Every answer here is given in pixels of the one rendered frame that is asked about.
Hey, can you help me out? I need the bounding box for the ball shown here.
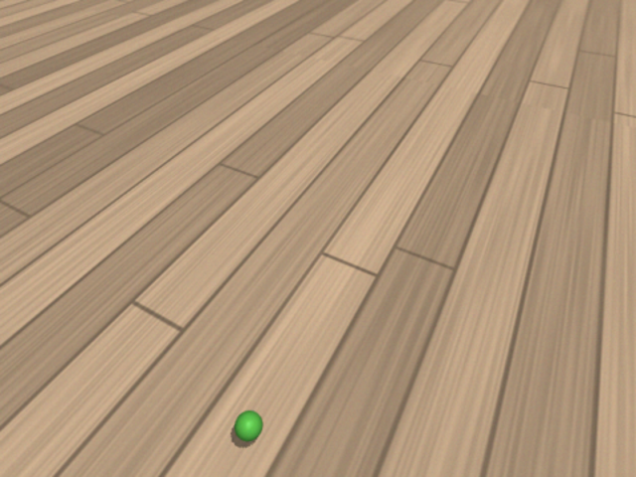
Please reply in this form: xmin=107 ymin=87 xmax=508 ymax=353
xmin=235 ymin=410 xmax=262 ymax=441

